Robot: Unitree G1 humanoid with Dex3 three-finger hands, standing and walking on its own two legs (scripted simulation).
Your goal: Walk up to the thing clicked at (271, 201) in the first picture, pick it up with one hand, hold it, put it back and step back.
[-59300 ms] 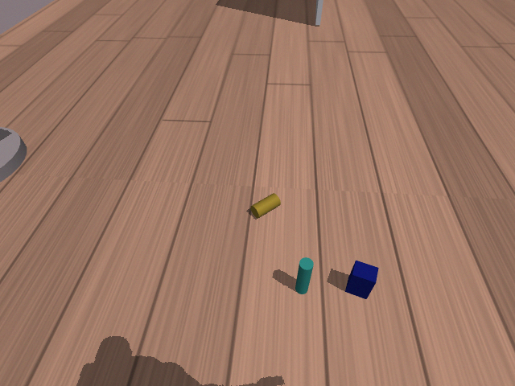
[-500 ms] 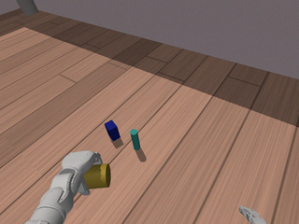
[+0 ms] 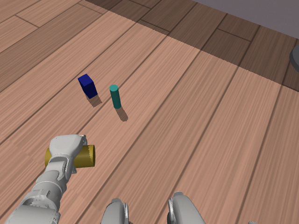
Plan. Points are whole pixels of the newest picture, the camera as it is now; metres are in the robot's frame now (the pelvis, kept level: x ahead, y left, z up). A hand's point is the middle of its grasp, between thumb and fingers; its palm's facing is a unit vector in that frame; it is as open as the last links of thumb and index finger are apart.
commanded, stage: crouch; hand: left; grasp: from above
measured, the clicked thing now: (72, 157) +0.36 +0.24 -0.14
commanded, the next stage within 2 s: lower in 1.26 s
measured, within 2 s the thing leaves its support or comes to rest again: neither
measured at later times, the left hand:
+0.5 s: hand (85, 165) +0.39 +0.25 -0.35, palm faces -0.46 -0.01 -0.89, open 9.9 cm
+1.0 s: hand (89, 167) +0.40 +0.25 -0.44, palm faces -0.48 -0.03 -0.88, open 9.8 cm
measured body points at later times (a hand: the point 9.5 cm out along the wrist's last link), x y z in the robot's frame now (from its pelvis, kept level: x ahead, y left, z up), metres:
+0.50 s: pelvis -0.03 +0.00 -0.19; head +0.18 +0.03 +0.21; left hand +0.40 +0.25 -0.30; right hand +0.02 -0.27 -0.31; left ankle +0.04 +0.12 -0.63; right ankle +0.05 -0.14 -0.63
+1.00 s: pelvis -0.04 +0.00 -0.27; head +0.19 +0.04 +0.11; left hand +0.42 +0.25 -0.39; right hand -0.01 -0.29 -0.38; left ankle +0.04 +0.12 -0.63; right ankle +0.05 -0.14 -0.63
